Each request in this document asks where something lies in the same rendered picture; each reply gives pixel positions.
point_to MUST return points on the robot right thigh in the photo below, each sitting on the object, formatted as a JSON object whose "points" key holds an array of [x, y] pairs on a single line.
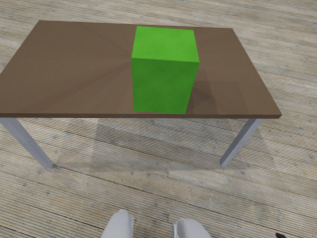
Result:
{"points": [[188, 228]]}

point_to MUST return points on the table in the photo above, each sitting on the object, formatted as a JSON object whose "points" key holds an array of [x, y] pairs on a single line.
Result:
{"points": [[68, 69]]}

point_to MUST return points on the robot left thigh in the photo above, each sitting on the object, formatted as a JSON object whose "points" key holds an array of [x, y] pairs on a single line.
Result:
{"points": [[120, 225]]}

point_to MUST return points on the carton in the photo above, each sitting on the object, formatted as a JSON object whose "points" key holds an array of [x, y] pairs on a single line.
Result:
{"points": [[164, 66]]}

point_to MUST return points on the robot thigh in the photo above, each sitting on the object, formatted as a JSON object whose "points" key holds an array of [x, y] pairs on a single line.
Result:
{"points": [[188, 228], [120, 225]]}

